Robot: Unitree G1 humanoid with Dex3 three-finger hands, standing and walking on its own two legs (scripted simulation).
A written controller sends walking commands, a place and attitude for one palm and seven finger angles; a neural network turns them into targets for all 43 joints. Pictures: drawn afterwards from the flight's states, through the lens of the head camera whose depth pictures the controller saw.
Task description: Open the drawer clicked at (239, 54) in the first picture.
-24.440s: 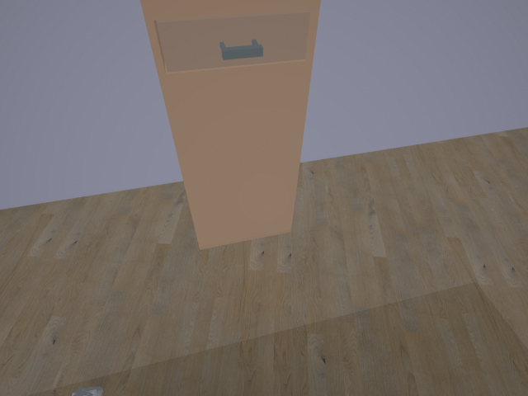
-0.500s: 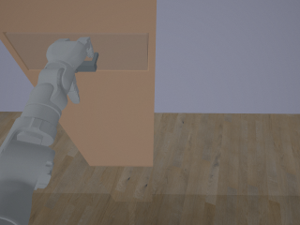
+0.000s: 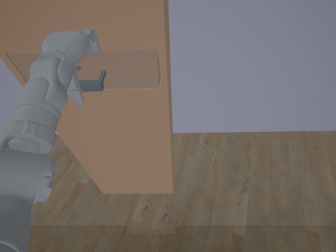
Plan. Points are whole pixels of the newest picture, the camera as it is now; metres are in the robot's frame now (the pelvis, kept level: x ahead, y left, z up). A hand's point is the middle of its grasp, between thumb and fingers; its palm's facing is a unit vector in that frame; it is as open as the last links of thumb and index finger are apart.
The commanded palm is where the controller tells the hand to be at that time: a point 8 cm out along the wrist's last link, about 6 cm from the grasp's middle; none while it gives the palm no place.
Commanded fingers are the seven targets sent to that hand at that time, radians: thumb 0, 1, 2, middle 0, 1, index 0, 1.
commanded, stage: lift the fingers back up to retry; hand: left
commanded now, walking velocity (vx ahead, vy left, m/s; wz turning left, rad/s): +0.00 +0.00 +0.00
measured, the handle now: (85, 80) +0.53 +0.22 +0.14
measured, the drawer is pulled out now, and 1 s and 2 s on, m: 0.00 0.00 0.00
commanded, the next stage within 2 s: re-aim the fingers above the handle in 0.08 s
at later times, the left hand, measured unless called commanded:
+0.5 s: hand (72, 73) +0.46 +0.21 +0.20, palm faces +0.00 -0.01 -1.00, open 13.8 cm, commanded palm +0.45 +0.21 +0.26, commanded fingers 0.00 -0.50 0.30 -0.30 -1.20 -0.30 -1.20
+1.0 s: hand (81, 73) +0.47 +0.19 +0.20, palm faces +0.01 -0.01 -1.00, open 13.8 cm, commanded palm +0.45 +0.20 +0.26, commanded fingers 0.00 -0.50 0.30 -0.30 -1.20 -0.30 -1.20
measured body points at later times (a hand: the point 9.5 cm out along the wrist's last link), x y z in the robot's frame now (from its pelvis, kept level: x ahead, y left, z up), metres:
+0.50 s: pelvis +0.00 +0.00 +0.00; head +0.02 -0.02 +0.45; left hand +0.46 +0.21 +0.26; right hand +0.11 -0.26 -0.13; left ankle -0.02 +0.10 -0.73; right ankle -0.03 -0.10 -0.73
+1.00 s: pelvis -0.01 +0.01 +0.00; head +0.02 -0.01 +0.45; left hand +0.46 +0.19 +0.26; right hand +0.07 -0.26 -0.13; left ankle -0.02 +0.10 -0.73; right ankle -0.03 -0.10 -0.73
